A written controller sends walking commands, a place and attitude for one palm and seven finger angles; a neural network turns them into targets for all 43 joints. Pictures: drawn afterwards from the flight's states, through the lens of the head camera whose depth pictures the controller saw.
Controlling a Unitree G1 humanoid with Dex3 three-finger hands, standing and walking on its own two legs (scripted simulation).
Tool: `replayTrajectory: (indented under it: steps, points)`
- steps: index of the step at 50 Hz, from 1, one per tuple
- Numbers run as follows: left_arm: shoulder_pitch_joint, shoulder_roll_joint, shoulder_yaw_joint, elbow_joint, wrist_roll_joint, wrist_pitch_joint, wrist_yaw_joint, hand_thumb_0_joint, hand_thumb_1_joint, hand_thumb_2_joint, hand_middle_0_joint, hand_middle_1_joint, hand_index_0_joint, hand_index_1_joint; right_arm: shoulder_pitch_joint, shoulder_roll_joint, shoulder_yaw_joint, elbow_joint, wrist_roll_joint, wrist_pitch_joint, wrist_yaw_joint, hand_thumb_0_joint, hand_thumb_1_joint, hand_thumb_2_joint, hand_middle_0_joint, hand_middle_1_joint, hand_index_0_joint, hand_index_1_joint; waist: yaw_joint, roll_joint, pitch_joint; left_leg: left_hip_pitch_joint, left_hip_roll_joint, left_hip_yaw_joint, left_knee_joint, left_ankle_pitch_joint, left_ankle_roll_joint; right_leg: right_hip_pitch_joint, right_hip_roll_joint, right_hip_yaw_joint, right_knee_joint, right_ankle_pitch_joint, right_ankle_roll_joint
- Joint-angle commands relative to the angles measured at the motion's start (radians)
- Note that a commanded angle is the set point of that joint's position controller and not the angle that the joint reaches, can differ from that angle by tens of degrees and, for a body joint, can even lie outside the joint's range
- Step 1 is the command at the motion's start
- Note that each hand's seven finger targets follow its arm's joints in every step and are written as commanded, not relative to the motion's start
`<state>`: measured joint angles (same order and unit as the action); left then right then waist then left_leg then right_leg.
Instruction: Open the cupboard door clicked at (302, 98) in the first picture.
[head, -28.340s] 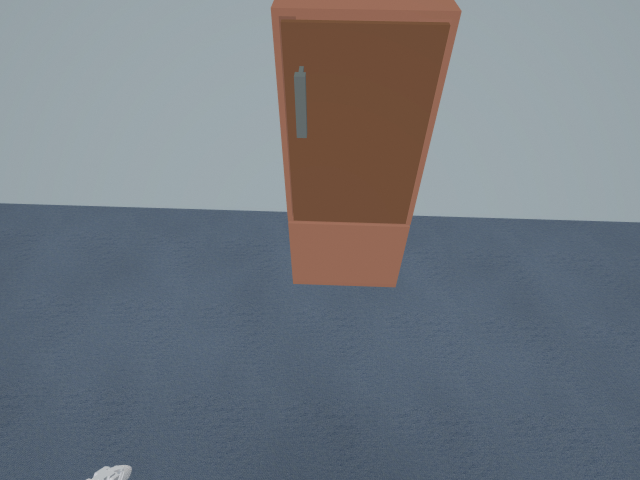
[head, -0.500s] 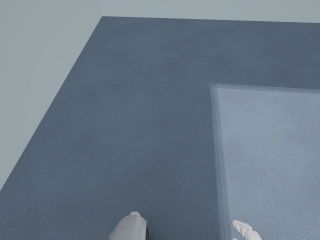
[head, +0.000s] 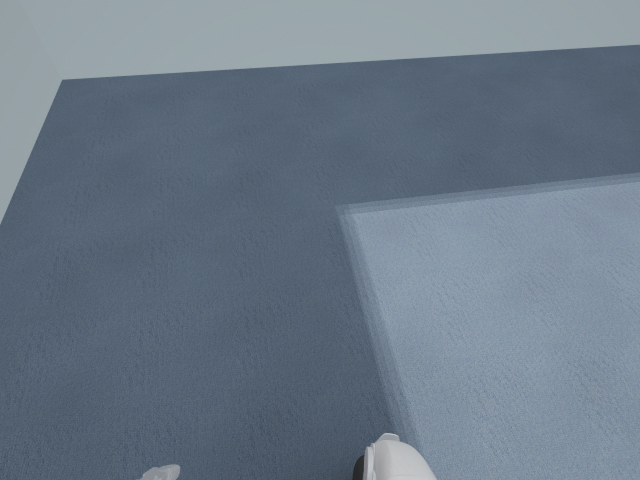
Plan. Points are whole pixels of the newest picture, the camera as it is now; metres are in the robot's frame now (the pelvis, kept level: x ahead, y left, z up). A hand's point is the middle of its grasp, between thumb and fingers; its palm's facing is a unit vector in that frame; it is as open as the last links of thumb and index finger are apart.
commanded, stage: walk to a spot facing it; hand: left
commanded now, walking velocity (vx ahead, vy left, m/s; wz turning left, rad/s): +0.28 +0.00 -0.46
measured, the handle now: out of the picture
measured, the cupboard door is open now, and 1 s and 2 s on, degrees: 49 49 49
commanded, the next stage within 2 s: turn to face it in 0.04 s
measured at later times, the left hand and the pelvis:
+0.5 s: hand (234, 419) +0.23 +0.14 -0.17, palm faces +0.09 -0.98 -0.18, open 7.3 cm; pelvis +0.22 -0.03 +0.00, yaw +4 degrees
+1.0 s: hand (224, 326) +0.37 +0.17 -0.15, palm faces +0.32 -0.90 -0.28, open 7.4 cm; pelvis +0.31 -0.07 -0.01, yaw +19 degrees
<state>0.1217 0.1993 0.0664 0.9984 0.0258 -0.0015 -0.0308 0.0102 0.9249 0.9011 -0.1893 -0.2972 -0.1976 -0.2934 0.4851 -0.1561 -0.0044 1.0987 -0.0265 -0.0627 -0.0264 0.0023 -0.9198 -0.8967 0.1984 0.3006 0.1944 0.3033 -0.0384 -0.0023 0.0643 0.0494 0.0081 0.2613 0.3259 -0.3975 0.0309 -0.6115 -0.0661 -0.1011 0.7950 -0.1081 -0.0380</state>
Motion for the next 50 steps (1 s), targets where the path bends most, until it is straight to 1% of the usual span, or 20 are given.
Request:
replayTrajectory:
  steps: [1,3,4,5,6,7,9,13,23,27,28,29,30,31,33,37,45,48,49,50]
  points:
    - [0.042,0.012,-0.012,-0.055,-0.002,-0.032,0.001,0.000,0.900,0.900,-0.200,-0.300,-0.200,-0.300,0.086,-0.153,-0.025,-0.020,0.000,-0.008,-0.015,0.000,-0.900,-0.900,0.200,0.300,0.200,0.300,0.055,0.136,-0.015,0.022,0.295,-0.063,0.118,1.290,0.013,0.164,0.095,-0.079,-0.109,-0.122,-0.055]
    - [0.259,0.064,0.007,0.000,0.001,-0.048,0.010,0.000,0.900,0.900,-0.200,-0.300,-0.200,-0.300,0.017,-0.181,-0.035,-0.045,0.010,-0.006,-0.012,0.000,-0.900,-0.900,0.200,0.300,0.200,0.300,0.162,0.129,-0.130,-0.056,0.272,-0.046,0.397,1.260,-0.011,0.464,0.115,-0.072,-0.221,-0.084,-0.086]
    - [0.390,0.134,0.026,0.040,0.006,-0.056,0.017,0.000,0.900,0.900,-0.200,-0.300,-0.200,-0.300,-0.012,-0.161,-0.033,-0.062,0.026,-0.009,-0.001,0.000,-0.900,-0.900,0.200,0.300,0.200,0.300,0.219,0.040,-0.206,-0.290,0.217,-0.019,0.655,0.933,-0.028,0.742,-0.026,0.080,-0.259,0.057,-0.144]
    - [0.461,0.231,0.051,0.055,-0.005,-0.060,0.030,0.000,0.900,0.900,-0.200,-0.300,-0.200,-0.300,0.012,-0.088,-0.029,-0.091,0.040,-0.017,-0.003,0.000,-0.900,-0.900,0.200,0.300,0.200,0.300,0.207,-0.217,-0.317,-0.635,0.015,-0.036,1.035,-0.148,-0.079,0.992,-0.357,0.620,-0.335,0.338,-0.297]
    - [0.400,0.252,0.048,0.033,-0.024,-0.053,0.041,0.000,0.900,0.900,-0.200,-0.300,-0.200,-0.300,-0.048,-0.116,-0.038,-0.112,0.032,-0.010,-0.005,0.000,-0.900,-0.900,0.200,0.300,0.200,0.300,0.182,-0.150,-0.276,-0.717,0.039,-0.216,1.144,-0.191,-0.055,0.928,-0.390,0.641,-0.421,0.356,-0.321]
    - [0.319,0.187,0.039,0.019,-0.027,-0.052,0.052,0.000,0.900,0.900,-0.200,-0.300,-0.200,-0.300,-0.126,-0.095,-0.044,-0.124,0.027,-0.005,-0.002,0.000,-0.900,-0.900,0.200,0.300,0.200,0.300,0.151,-0.082,-0.130,-0.768,0.086,-0.254,1.109,-0.085,-0.055,0.816,-0.335,0.490,-0.441,0.443,-0.274]
    - [0.220,0.080,-0.003,0.011,-0.025,-0.062,0.059,0.000,0.900,0.900,-0.200,-0.300,-0.200,-0.300,-0.104,-0.044,-0.031,-0.083,0.015,0.021,0.001,0.000,-0.900,-0.900,0.200,0.300,0.200,0.300,0.056,-0.007,-0.038,-0.633,0.132,-0.270,0.994,0.018,-0.058,0.510,-0.251,0.274,-0.468,0.504,-0.174]
    - [0.155,0.018,-0.031,0.014,-0.015,-0.087,0.055,0.000,0.900,0.900,-0.200,-0.300,-0.200,-0.300,0.018,0.029,-0.023,-0.012,0.017,0.065,0.007,0.000,-0.900,-0.900,0.200,0.300,0.200,0.300,-0.037,-0.084,-0.040,-0.480,0.103,-0.232,0.758,0.114,-0.072,0.369,-0.149,0.024,-0.518,0.587,-0.086]
    - [0.204,0.092,-0.005,0.026,-0.009,-0.053,0.059,0.000,0.900,0.900,-0.200,-0.300,-0.200,-0.300,-0.257,-0.054,-0.035,-0.107,0.013,0.077,0.025,0.000,-0.900,-0.900,0.200,0.300,0.200,0.300,0.017,-0.118,0.009,-0.573,0.047,-0.128,0.482,0.102,-0.061,0.585,-0.228,-0.042,-0.366,0.783,-0.059]
    - [0.187,0.147,0.015,-0.008,-0.012,-0.044,0.061,0.000,0.900,0.900,-0.200,-0.300,-0.200,-0.300,-0.156,-0.109,-0.053,-0.108,0.000,0.072,0.025,0.000,-0.900,-0.900,0.200,0.300,0.200,0.300,-0.042,-0.094,-0.075,-0.369,-0.025,-0.101,0.286,0.188,-0.013,0.596,-0.223,-0.103,-0.062,0.811,-0.011]
    - [0.183,0.140,0.017,-0.020,-0.020,-0.040,0.059,0.000,0.900,0.900,-0.200,-0.300,-0.200,-0.300,-0.080,-0.161,-0.067,-0.103,-0.007,0.067,0.025,0.000,-0.900,-0.900,0.200,0.300,0.200,0.300,-0.076,0.002,-0.140,-0.201,0.060,-0.211,0.209,0.503,0.034,0.472,-0.175,-0.123,0.130,0.566,0.032]
    - [0.186,0.085,0.013,-0.067,-0.043,-0.035,0.052,0.000,0.900,0.900,-0.200,-0.300,-0.200,-0.300,-0.018,-0.263,-0.090,-0.113,-0.013,0.057,0.017,0.000,-0.900,-0.900,0.200,0.300,0.200,0.300,-0.083,0.285,-0.223,-0.016,0.367,-0.641,0.167,1.072,0.218,0.165,-0.015,-0.106,0.436,-0.258,0.105]
    - [0.114,0.086,0.002,-0.115,-0.032,-0.025,0.061,0.000,0.900,0.900,-0.200,-0.300,-0.200,-0.300,0.009,-0.293,-0.089,-0.096,0.007,0.065,0.005,0.000,-0.900,-0.900,0.200,0.300,0.200,0.300,-0.083,0.183,-0.273,-0.030,0.462,-0.768,0.109,1.101,0.307,0.108,0.029,0.071,0.574,-0.556,0.091]
    - [0.090,0.084,0.006,-0.142,-0.024,-0.014,0.067,0.000,0.900,0.900,-0.200,-0.300,-0.200,-0.300,-0.064,-0.298,-0.094,-0.119,0.006,0.066,0.003,0.000,-0.900,-0.900,0.200,0.300,0.200,0.300,-0.047,0.089,-0.194,-0.132,0.455,-0.689,0.070,0.740,0.297,0.075,-0.010,0.134,0.580,-0.520,0.086]
    - [0.068,0.067,0.015,-0.122,-0.008,-0.005,0.056,0.000,0.900,0.900,-0.200,-0.300,-0.200,-0.300,-0.203,-0.217,-0.075,-0.166,0.003,0.054,-0.007,0.000,-0.900,-0.900,0.200,0.300,0.200,0.300,0.009,0.125,-0.086,-0.287,0.325,-0.591,0.015,0.487,0.192,0.042,-0.037,0.132,0.510,-0.377,0.108]
    - [0.122,0.050,0.017,-0.099,-0.009,0.020,0.047,0.000,0.900,0.900,-0.200,-0.300,-0.200,-0.300,-0.254,-0.224,-0.078,-0.189,0.003,0.047,-0.002,0.000,-0.900,-0.900,0.200,0.300,0.200,0.300,0.046,0.102,-0.116,-0.324,0.219,-0.452,0.026,0.542,0.136,0.118,-0.009,0.103,0.329,-0.297,0.129]
    - [0.044,0.069,0.014,-0.166,-0.009,0.017,0.048,0.000,0.900,0.900,-0.200,-0.300,-0.200,-0.300,-0.275,-0.253,-0.115,-0.226,-0.002,0.076,0.016,0.000,-0.900,-0.900,0.200,0.300,0.200,0.300,0.023,0.170,-0.135,-0.331,0.189,-0.540,0.061,0.412,0.126,0.220,0.055,0.063,-0.019,-0.303,0.133]
    - [0.138,0.104,0.023,-0.155,-0.012,-0.002,0.052,0.000,0.900,0.900,-0.200,-0.300,-0.200,-0.300,-0.325,-0.254,-0.123,-0.252,0.010,0.084,0.018,0.000,-0.900,-0.900,0.200,0.300,0.200,0.300,0.072,0.141,-0.159,-0.428,0.137,-0.538,0.169,0.399,0.072,0.443,0.062,0.059,-0.311,-0.133,0.122]
    - [0.172,0.161,0.034,-0.150,-0.003,-0.013,0.060,0.000,0.900,0.900,-0.200,-0.300,-0.200,-0.300,-0.317,-0.199,-0.116,-0.260,0.019,0.083,0.023,0.000,-0.900,-0.900,0.200,0.300,0.200,0.300,0.089,-0.027,-0.185,-0.564,0.060,-0.473,0.287,0.217,0.013,0.601,-0.080,0.183,-0.453,-0.105,0.088]
    - [0.189,0.267,0.052,-0.152,0.010,-0.017,0.069,0.000,0.900,0.900,-0.200,-0.300,-0.200,-0.300,-0.320,-0.125,-0.103,-0.284,0.020,0.080,0.027,0.000,-0.900,-0.900,0.200,0.300,0.200,0.300,0.102,-0.350,-0.182,-0.733,-0.095,-0.270,0.559,-0.177,-0.076,0.669,-0.384,0.484,-0.508,0.078,-0.022]
